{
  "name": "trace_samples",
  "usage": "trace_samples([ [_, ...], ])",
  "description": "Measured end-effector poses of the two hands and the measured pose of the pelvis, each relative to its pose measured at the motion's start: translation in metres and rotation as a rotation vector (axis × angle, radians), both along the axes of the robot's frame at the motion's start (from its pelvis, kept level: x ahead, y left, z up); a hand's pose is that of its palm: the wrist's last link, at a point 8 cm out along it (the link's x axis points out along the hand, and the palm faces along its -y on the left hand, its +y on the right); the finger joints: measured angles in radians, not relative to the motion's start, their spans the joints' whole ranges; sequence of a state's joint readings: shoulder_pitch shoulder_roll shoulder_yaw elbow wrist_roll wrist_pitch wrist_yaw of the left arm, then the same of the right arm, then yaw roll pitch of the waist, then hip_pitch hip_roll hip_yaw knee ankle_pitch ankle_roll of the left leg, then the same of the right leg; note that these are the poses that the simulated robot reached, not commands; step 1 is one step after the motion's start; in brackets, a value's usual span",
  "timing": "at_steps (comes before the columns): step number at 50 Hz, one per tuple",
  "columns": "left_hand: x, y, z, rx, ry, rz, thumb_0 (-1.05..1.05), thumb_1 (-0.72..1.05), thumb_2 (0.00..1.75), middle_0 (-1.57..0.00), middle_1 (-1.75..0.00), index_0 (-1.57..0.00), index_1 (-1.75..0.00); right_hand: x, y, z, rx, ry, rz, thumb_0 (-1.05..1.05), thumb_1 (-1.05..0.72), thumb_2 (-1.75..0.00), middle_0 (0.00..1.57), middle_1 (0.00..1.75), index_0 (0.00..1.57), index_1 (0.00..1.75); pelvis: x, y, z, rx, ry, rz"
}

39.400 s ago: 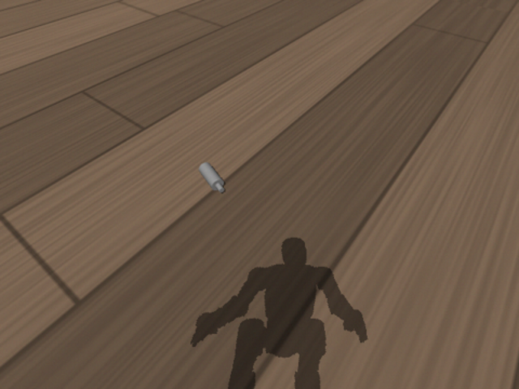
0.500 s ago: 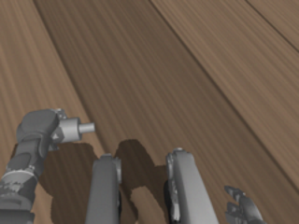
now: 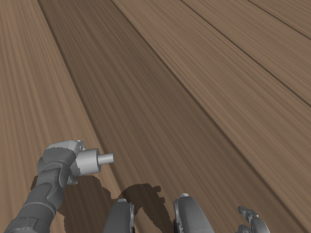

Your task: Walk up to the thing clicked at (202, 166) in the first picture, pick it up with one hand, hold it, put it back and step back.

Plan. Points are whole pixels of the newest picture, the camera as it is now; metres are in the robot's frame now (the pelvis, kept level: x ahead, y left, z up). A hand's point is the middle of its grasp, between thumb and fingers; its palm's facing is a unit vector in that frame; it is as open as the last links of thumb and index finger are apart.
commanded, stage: lift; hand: left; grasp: from above
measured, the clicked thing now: (79, 163) +0.34 +0.22 -0.10
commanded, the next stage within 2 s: hold in 0.52 s
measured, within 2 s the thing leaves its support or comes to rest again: neither
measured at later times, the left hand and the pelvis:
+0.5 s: hand (63, 146) +0.34 +0.22 +0.01, palm faces -0.44 -0.11 -0.89, open 9.8 cm; pelvis +0.03 +0.00 +0.09, yaw +0 degrees
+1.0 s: hand (56, 135) +0.36 +0.23 +0.05, palm faces -0.43 -0.09 -0.90, open 9.8 cm; pelvis +0.05 +0.00 +0.12, yaw -1 degrees
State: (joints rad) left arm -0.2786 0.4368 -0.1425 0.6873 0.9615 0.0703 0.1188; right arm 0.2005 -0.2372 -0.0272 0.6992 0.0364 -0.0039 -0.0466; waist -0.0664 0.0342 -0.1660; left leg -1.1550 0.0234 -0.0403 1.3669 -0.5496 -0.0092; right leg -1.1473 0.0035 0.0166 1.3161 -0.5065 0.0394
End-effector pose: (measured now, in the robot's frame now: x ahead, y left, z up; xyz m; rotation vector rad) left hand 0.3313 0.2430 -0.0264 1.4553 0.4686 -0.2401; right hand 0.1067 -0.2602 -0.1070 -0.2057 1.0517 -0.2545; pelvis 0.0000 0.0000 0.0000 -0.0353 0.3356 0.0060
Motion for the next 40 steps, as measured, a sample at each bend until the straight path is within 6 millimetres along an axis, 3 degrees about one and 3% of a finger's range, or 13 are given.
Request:
trace_samples([
  [8,0.002,-0.009,0.034,0.002,0.018,-0.007,-0.02,-0.02,0.48,-0.73,-0.58,-0.78,-0.50,-0.004,-0.006,0.038,-0.015,0.008,-0.018,0.01,-0.91,-0.90,0.20,0.30,0.20,0.30,0.013,-0.001,0.038,0.005,-0.059,-0.004],
  [18,0.012,-0.016,0.074,0.001,-0.004,0.000,-0.03,-0.04,0.53,-0.73,-0.59,-0.77,-0.52,-0.001,-0.004,0.071,0.002,0.012,-0.024,0.01,-0.91,-0.90,0.20,0.30,0.20,0.30,0.027,0.000,0.073,0.014,-0.126,-0.008],
  [40,0.020,-0.014,0.121,0.010,-0.002,-0.024,-0.03,-0.06,0.58,-0.72,-0.61,-0.76,-0.55,0.034,0.004,0.108,0.032,-0.054,-0.005,0.01,-0.90,-0.89,0.20,0.30,0.20,0.30,0.045,0.004,0.109,0.025,-0.214,-0.014],
])
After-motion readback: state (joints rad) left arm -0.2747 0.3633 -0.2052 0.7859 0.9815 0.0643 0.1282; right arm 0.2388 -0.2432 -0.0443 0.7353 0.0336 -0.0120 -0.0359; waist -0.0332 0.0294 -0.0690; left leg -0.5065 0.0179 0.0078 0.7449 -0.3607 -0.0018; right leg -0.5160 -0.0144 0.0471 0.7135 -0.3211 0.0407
